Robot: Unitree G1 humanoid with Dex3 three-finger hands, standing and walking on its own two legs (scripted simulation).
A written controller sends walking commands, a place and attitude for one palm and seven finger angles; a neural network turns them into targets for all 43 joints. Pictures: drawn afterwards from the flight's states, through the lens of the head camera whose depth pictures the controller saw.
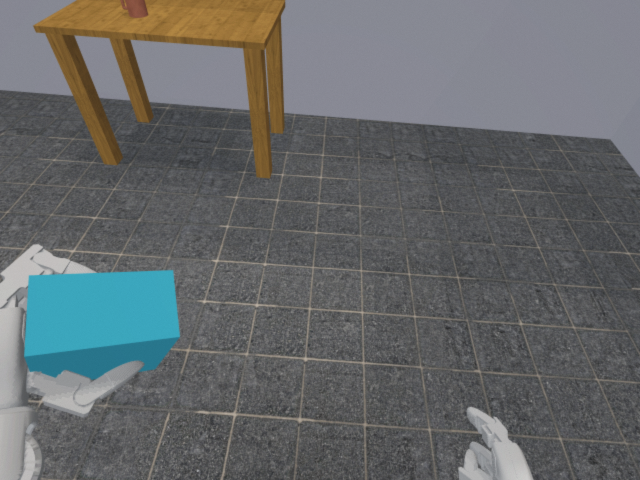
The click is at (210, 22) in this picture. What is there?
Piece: table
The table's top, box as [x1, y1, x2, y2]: [33, 0, 284, 49]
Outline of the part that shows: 33,26 36,32 264,49 284,7 284,1 145,0 148,15 141,18 133,18 128,15 127,10 121,7 119,0 76,0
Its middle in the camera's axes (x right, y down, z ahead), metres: -0.65 -0.98 +1.68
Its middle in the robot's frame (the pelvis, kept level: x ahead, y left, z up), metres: +1.87 +0.75 -0.11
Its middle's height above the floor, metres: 0.66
